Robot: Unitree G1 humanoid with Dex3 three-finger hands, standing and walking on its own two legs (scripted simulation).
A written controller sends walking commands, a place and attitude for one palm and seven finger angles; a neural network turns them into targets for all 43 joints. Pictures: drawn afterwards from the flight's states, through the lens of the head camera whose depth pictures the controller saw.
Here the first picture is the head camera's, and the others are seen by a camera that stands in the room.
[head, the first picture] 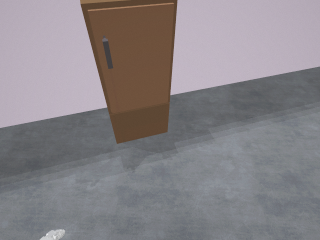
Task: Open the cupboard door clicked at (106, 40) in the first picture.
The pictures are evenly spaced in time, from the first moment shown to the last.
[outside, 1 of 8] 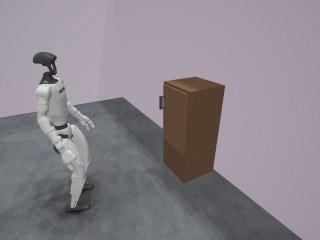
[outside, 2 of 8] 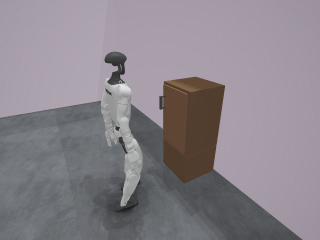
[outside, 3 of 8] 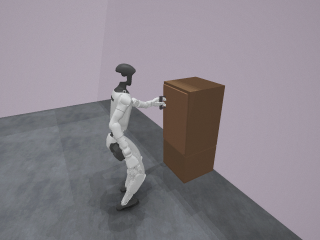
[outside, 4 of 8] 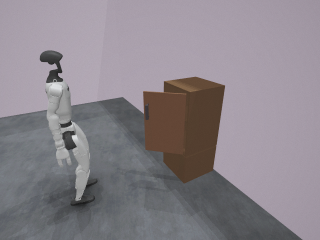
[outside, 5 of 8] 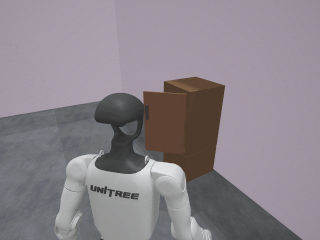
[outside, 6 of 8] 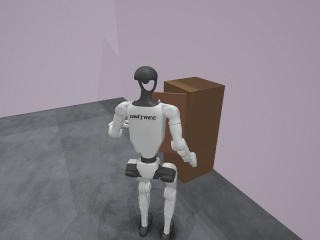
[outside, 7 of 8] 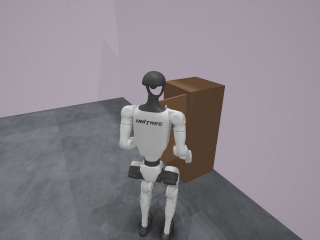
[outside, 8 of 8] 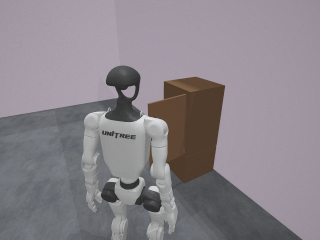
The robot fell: no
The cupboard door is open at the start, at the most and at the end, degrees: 0 98 97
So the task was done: yes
